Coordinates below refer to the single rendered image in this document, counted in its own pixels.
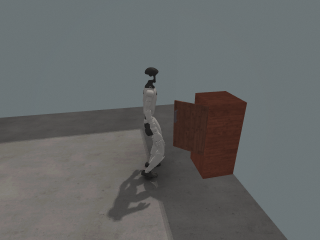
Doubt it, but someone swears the robot right upper arm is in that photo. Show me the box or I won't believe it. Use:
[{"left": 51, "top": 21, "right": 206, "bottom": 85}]
[{"left": 143, "top": 89, "right": 154, "bottom": 114}]

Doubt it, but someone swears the cupboard door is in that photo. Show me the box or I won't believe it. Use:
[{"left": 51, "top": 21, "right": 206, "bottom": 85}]
[{"left": 173, "top": 100, "right": 209, "bottom": 156}]

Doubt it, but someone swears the right robot thigh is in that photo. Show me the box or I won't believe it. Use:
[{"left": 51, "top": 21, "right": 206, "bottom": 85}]
[{"left": 145, "top": 124, "right": 165, "bottom": 158}]

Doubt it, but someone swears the right robot hand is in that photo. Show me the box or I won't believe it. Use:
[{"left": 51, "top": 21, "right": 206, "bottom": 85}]
[{"left": 153, "top": 132, "right": 165, "bottom": 148}]

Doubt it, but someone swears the handle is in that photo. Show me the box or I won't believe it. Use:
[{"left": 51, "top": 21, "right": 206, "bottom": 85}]
[{"left": 174, "top": 109, "right": 178, "bottom": 123}]

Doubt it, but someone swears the left robot shin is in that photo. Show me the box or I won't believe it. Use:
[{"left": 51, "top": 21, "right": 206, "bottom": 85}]
[{"left": 149, "top": 145, "right": 158, "bottom": 163}]

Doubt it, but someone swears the robot right forearm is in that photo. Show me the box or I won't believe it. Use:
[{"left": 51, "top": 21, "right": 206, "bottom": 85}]
[{"left": 145, "top": 110, "right": 159, "bottom": 134}]

